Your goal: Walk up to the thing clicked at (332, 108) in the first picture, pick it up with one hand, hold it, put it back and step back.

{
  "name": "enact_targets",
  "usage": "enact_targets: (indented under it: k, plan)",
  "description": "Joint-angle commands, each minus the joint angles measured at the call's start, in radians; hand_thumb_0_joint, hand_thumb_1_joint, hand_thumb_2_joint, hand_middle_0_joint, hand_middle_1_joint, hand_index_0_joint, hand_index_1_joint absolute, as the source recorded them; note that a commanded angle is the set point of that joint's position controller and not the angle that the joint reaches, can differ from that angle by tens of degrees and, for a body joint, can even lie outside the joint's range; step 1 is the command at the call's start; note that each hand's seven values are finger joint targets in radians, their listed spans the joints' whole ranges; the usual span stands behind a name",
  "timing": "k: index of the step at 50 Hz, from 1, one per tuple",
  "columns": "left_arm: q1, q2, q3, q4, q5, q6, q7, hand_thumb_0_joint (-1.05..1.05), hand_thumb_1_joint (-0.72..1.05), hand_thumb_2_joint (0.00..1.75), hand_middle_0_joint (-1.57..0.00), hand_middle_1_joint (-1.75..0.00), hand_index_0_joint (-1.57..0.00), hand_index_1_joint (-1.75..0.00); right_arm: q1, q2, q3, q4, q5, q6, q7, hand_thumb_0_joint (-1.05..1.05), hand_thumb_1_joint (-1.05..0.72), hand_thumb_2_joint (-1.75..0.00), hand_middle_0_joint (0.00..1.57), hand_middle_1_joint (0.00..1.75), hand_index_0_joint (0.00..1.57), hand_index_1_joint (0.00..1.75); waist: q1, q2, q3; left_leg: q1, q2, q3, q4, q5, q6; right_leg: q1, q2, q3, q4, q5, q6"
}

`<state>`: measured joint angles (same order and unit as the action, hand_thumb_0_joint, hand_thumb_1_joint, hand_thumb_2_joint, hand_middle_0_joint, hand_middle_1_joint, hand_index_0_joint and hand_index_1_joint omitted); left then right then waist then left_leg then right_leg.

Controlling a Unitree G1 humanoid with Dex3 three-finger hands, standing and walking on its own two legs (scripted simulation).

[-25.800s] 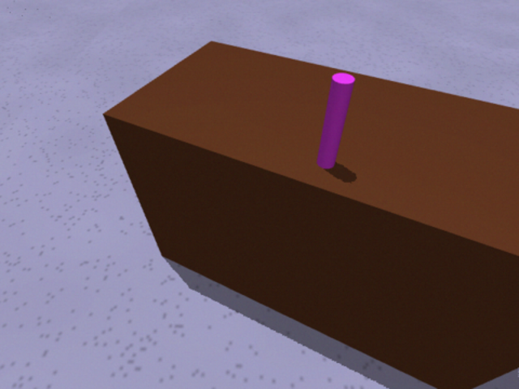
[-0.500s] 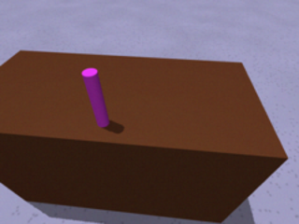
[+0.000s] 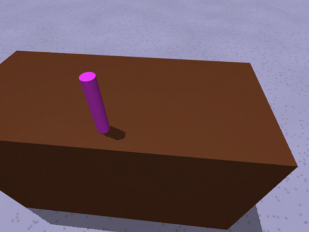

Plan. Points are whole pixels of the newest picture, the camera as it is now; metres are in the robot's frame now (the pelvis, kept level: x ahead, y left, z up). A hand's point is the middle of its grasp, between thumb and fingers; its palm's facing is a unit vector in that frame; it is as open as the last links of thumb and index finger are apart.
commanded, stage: home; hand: left
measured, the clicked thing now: (96, 106) +0.45 +0.21 +0.08
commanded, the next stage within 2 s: stand in 0.52 s
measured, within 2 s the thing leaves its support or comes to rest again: neither
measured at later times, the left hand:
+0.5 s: hand out of the picture +0.09 +0.25 -0.15, palm faces -0.03 -0.93 -0.36, open 17.5 cm
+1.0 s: hand out of the picture +0.10 +0.25 -0.15, palm faces -0.04 -0.93 -0.35, open 11.1 cm
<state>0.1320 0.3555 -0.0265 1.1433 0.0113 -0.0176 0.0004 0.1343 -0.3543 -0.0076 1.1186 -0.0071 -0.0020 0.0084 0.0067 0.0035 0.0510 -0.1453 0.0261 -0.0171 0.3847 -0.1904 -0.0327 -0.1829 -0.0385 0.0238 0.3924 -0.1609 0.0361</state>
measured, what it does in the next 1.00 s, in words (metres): stands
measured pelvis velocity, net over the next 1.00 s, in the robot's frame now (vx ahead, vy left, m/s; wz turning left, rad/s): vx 0.03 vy -0.01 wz -0.01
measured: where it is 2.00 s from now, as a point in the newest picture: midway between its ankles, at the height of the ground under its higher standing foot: outside the picture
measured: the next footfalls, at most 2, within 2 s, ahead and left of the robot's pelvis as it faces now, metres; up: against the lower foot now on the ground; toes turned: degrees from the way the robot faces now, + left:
none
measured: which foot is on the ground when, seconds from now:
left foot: down 0.00-1.00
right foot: down 0.00-1.00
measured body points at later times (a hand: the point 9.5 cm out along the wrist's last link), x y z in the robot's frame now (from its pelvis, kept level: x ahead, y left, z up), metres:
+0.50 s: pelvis +0.01 -0.01 +0.00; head +0.02 -0.01 +0.45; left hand +0.09 +0.30 -0.12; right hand +0.08 -0.31 -0.13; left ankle +0.01 +0.14 -0.74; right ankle +0.04 -0.14 -0.74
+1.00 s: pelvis +0.03 -0.01 +0.00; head +0.04 -0.01 +0.45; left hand +0.10 +0.30 -0.13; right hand +0.09 -0.31 -0.13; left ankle +0.01 +0.14 -0.74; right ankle +0.04 -0.14 -0.74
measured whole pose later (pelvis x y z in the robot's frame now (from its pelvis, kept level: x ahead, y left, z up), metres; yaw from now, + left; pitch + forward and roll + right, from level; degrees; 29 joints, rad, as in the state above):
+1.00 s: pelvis +0.03 -0.01 +0.00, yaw -1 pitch -2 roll +0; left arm 0.11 0.35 -0.01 1.14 0.01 -0.01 0.00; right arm 0.13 -0.36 0.00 1.12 -0.01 0.00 0.00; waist 0.00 0.01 0.06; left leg -0.10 0.05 -0.01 0.33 -0.20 -0.05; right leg -0.15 -0.02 0.02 0.35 -0.18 0.02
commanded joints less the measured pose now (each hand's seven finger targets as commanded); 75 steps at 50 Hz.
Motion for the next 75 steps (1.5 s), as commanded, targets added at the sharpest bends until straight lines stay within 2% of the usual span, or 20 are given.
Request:
enact_targets:
  k: [1, 2, 6, 10, 14, 22, 25, 27, 31, 33, 34, 36, 42, 46, 50, 57, 71, 75]
  plan:
    - [-0.048, 0.214, 0.049, -0.058, -0.003, -0.014, 0.012, 0.0, -0.57, 0.04, -0.05, -0.05, -0.05, -0.05, -0.033, -0.21, -0.033, -0.052, -0.003, -0.02, -0.012, 0.0, -0.9, -0.9, 0.2, 0.3, 0.2, 0.3, -0.006, 0.016, -0.049, -0.027, 0.083, -0.07, -0.094, 0.009, 0.048, 0.04, -0.081, 0.085, -0.079, 0.024, -0.054]
    - [-0.044, 0.215, 0.049, -0.055, -0.004, -0.012, 0.012, 0.0, -0.58, 0.04, -0.05, -0.05, -0.05, -0.05, -0.036, -0.206, -0.031, -0.05, -0.002, -0.02, -0.012, 0.0, -0.9, -0.9, 0.2, 0.3, 0.2, 0.3, -0.003, 0.009, -0.039, -0.034, 0.08, -0.071, -0.099, -0.006, 0.045, 0.042, -0.077, 0.079, -0.078, 0.001, -0.052]
    - [-0.048, 0.213, 0.049, -0.053, -0.002, -0.016, 0.012, 0.0, -0.57, 0.04, -0.05, -0.05, -0.05, -0.05, -0.041, -0.21, -0.031, -0.051, 0.001, -0.022, -0.014, 0.0, -0.9, -0.9, 0.2, 0.3, 0.2, 0.3, -0.005, -0.001, -0.082, 0.016, 0.093, -0.07, -0.085, 0.104, 0.046, 0.062, -0.084, 0.073, -0.067, 0.124, -0.051]
    - [-0.059, 0.216, 0.053, -0.052, -0.003, -0.013, 0.013, 0.0, -0.58, 0.04, -0.05, -0.05, -0.05, -0.05, -0.035, -0.208, -0.029, -0.045, -0.001, -0.018, -0.016, 0.0, -0.9, -0.9, 0.2, 0.3, 0.2, 0.3, -0.008, -0.016, -0.06, 0.012, 0.09, -0.066, -0.097, 0.071, 0.041, 0.054, -0.083, 0.073, -0.079, 0.09, -0.048]
    - [-0.062, 0.214, 0.054, -0.053, -0.003, -0.012, 0.013, 0.0, -0.57, 0.04, -0.05, -0.05, -0.05, -0.05, -0.037, -0.211, -0.029, -0.045, -0.001, -0.02, -0.016, 0.0, -0.9, -0.9, 0.2, 0.3, 0.2, 0.3, -0.007, -0.009, -0.072, 0.024, 0.094, -0.062, -0.095, 0.106, 0.038, 0.065, -0.084, 0.07, -0.078, 0.12, -0.05]
    - [-0.074, 0.218, 0.059, -0.054, -0.003, -0.012, 0.012, 0.0, -0.58, 0.04, -0.05, -0.05, -0.05, -0.05, -0.04, -0.207, -0.03, -0.047, -0.003, -0.018, -0.016, 0.0, -0.9, -0.9, 0.2, 0.3, 0.2, 0.3, -0.008, -0.014, -0.062, 0.02, 0.095, -0.057, -0.102, 0.073, 0.037, 0.065, -0.085, 0.073, -0.089, 0.098, -0.05]
    - [-0.073, 0.22, 0.061, -0.053, -0.004, -0.008, 0.01, 0.0, -0.58, 0.04, -0.05, -0.05, -0.05, -0.05, -0.04, -0.205, -0.028, -0.046, -0.005, -0.02, -0.016, 0.0, -0.9, -0.9, 0.2, 0.3, 0.2, 0.3, -0.006, 0.003, -0.035, 0.0, 0.09, -0.059, -0.121, 0.022, 0.036, 0.048, -0.079, 0.073, -0.1, 0.034, -0.05]
    - [-0.075, 0.217, 0.062, -0.054, -0.002, -0.008, 0.01, 0.0, -0.59, 0.03, -0.04, -0.05, -0.04, -0.05, -0.045, -0.211, -0.031, -0.049, -0.005, -0.02, -0.016, 0.0, -0.9, -0.9, 0.2, 0.3, 0.2, 0.3, -0.005, 0.004, -0.044, 0.009, 0.094, -0.059, -0.117, 0.025, 0.038, 0.05, -0.078, 0.071, -0.097, 0.041, -0.051]
    - [-0.074, 0.218, 0.064, -0.056, -0.003, -0.009, 0.008, 0.0, -0.59, 0.03, -0.04, -0.05, -0.04, -0.05, -0.034, -0.204, -0.03, -0.048, -0.005, -0.019, -0.014, 0.0, -0.9, -0.9, 0.2, 0.3, 0.2, 0.3, -0.007, -0.004, -0.032, 0.005, 0.089, -0.057, -0.12, -0.005, 0.038, 0.036, -0.075, 0.074, -0.104, -0.013, -0.052]
    - [-0.065, 0.216, 0.062, -0.059, -0.001, -0.01, 0.008, 0.0, -0.43, 0.19, -0.2, -0.21, -0.2, -0.21, -0.038, -0.208, -0.034, -0.052, -0.005, -0.018, -0.014, 0.0, -0.9, -0.9, 0.2, 0.3, 0.2, 0.3, -0.007, -0.007, -0.052, 0.025, 0.094, -0.058, -0.11, 0.029, 0.04, 0.034, -0.077, 0.077, -0.105, 0.019, -0.053]
    - [-0.069, 0.219, 0.064, -0.059, -0.003, -0.01, 0.007, 0.0, -0.35, 0.27, -0.2, -0.29, -0.2, -0.29, -0.037, -0.209, -0.034, -0.051, -0.005, -0.019, -0.015, 0.0, -0.9, -0.9, 0.2, 0.3, 0.2, 0.3, -0.008, -0.003, -0.053, 0.025, 0.093, -0.055, -0.11, 0.033, 0.04, 0.041, -0.079, 0.08, -0.102, 0.047, -0.055]
    - [-0.072, 0.218, 0.065, -0.062, -0.002, -0.011, 0.008, 0.0, -0.19, 0.43, -0.2, -0.3, -0.2, -0.3, -0.039, -0.211, -0.034, -0.053, -0.005, -0.021, -0.016, 0.0, -0.9, -0.9, 0.2, 0.3, 0.2, 0.3, -0.009, 0.0, -0.066, 0.027, 0.096, -0.053, -0.107, 0.053, 0.04, 0.056, -0.085, 0.081, -0.092, 0.09, -0.057]
    - [-0.064, 0.219, 0.062, -0.06, -0.003, -0.008, 0.009, 0.0, 0.29, 0.9, -0.2, -0.3, -0.2, -0.3, -0.037, -0.21, -0.032, -0.051, -0.003, -0.021, -0.018, 0.0, -0.9, -0.9, 0.2, 0.3, 0.2, 0.3, -0.01, 0.001, -0.076, 0.044, 0.099, -0.051, -0.104, 0.093, 0.038, 0.061, -0.083, 0.075, -0.082, 0.132, -0.056]
    - [-0.055, 0.213, 0.058, -0.061, -0.004, -0.009, 0.009, 0.0, 0.61, 0.9, -0.2, -0.3, -0.2, -0.3, -0.031, -0.209, -0.031, -0.046, -0.003, -0.019, -0.017, 0.0, -0.9, -0.9, 0.2, 0.3, 0.2, 0.3, -0.007, -0.004, -0.075, 0.056, 0.101, -0.051, -0.097, 0.115, 0.035, 0.051, -0.079, 0.07, -0.088, 0.116, -0.052]
    - [-0.058, 0.215, 0.061, -0.061, -0.004, -0.011, 0.012, 0.0, 0.9, 0.9, -0.2, -0.3, -0.2, -0.3, -0.031, -0.214, -0.033, -0.047, -0.002, -0.018, -0.019, 0.0, -0.9, -0.9, 0.2, 0.3, 0.2, 0.3, -0.011, 0.0, -0.096, 0.067, 0.104, -0.043, -0.088, 0.157, 0.037, 0.083, -0.087, 0.073, -0.074, 0.217, -0.054]
    - [-0.06, 0.218, 0.062, -0.061, -0.005, -0.008, 0.011, 0.0, 0.9, 0.9, -0.2, -0.3, -0.2, -0.3, -0.038, -0.208, -0.031, -0.049, -0.003, -0.019, -0.019, 0.0, -0.9, -0.9, 0.2, 0.3, 0.2, 0.3, -0.007, 0.0, -0.065, 0.059, 0.102, -0.047, -0.108, 0.125, 0.033, 0.064, -0.08, 0.068, -0.084, 0.152, -0.051]
    - [-0.059, 0.214, 0.064, -0.069, -0.005, -0.009, 0.008, 0.0, 0.9, 0.9, -0.2, -0.3, -0.2, -0.3, -0.034, -0.206, -0.034, -0.054, -0.002, -0.022, -0.018, 0.0, -0.9, -0.9, 0.2, 0.3, 0.2, 0.3, -0.007, 0.008, -0.081, 0.061, 0.103, -0.037, -0.108, 0.131, 0.036, 0.085, -0.085, 0.076, -0.078, 0.184, -0.057]
    - [-0.061, 0.217, 0.066, -0.07, -0.005, -0.006, 0.009, 0.0, 0.9, 0.9, -0.2, -0.3, -0.2, -0.3, -0.043, -0.21, -0.036, -0.057, -0.002, -0.022, -0.019, 0.0, -0.9, -0.9, 0.2, 0.3, 0.2, 0.3, -0.005, 0.002, -0.073, 0.069, 0.106, -0.041, -0.114, 0.129, 0.039, 0.069, -0.082, 0.07, -0.075, 0.163, -0.057]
